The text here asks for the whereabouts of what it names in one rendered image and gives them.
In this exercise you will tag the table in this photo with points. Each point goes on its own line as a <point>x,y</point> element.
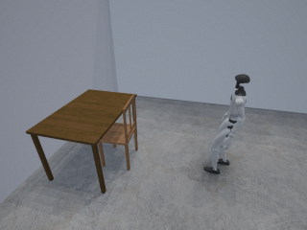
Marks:
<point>84,120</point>

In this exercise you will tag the robot right hand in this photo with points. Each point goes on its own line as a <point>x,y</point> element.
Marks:
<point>225,116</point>

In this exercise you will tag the left robot foot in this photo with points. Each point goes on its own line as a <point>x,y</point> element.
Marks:
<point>210,170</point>

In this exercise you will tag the robot torso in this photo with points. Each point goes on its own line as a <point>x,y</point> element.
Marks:
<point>233,114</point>

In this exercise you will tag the chair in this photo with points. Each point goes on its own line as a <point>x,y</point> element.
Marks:
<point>120,133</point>

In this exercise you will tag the left robot upper arm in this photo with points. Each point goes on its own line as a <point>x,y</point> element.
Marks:
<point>240,105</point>

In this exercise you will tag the robot left forearm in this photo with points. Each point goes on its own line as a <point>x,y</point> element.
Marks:
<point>236,127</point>

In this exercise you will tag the robot left hand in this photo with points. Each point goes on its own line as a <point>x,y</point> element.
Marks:
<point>226,141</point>

